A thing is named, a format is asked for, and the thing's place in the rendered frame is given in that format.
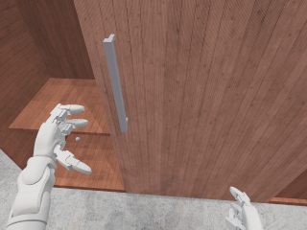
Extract wardrobe door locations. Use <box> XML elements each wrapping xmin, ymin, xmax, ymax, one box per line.
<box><xmin>275</xmin><ymin>169</ymin><xmax>307</xmax><ymax>199</ymax></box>
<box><xmin>73</xmin><ymin>0</ymin><xmax>307</xmax><ymax>204</ymax></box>

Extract right robot hand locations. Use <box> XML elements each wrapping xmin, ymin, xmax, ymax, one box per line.
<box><xmin>225</xmin><ymin>186</ymin><xmax>264</xmax><ymax>230</ymax></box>

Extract handle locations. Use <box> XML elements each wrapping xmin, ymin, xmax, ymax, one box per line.
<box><xmin>103</xmin><ymin>34</ymin><xmax>129</xmax><ymax>132</ymax></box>

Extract left robot hand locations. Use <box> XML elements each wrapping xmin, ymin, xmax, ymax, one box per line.
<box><xmin>33</xmin><ymin>103</ymin><xmax>92</xmax><ymax>174</ymax></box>

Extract left robot forearm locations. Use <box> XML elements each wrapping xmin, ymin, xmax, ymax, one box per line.
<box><xmin>6</xmin><ymin>155</ymin><xmax>57</xmax><ymax>230</ymax></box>

